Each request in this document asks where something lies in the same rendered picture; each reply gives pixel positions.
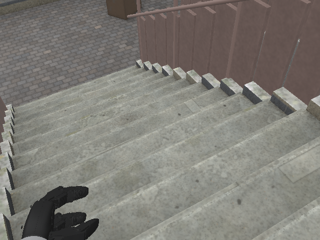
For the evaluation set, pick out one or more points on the left robot hand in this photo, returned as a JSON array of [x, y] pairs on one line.
[[43, 222]]

